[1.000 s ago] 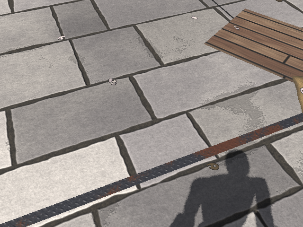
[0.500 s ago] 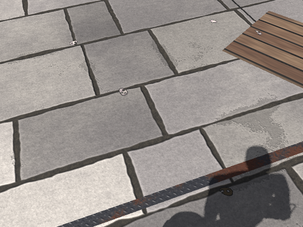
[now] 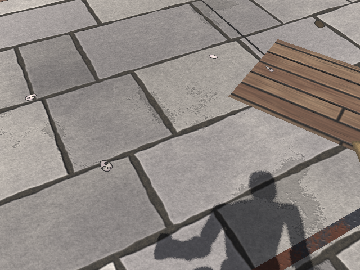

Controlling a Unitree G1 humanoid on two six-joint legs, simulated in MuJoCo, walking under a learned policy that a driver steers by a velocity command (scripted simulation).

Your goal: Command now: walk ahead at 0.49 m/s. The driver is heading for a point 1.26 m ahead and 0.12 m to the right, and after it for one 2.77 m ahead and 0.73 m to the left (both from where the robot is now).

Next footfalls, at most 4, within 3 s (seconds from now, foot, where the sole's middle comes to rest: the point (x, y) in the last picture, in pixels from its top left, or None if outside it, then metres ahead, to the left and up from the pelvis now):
0.20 right None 0.31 -0.15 -0.78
0.66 left None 0.52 0.06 -0.78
0.92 right None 0.43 -0.19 -0.78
2.44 right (209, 175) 0.92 -0.17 -0.78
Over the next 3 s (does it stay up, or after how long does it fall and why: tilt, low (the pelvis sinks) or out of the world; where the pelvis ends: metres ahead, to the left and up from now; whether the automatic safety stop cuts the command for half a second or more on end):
stays up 1.07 -0.03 -0.03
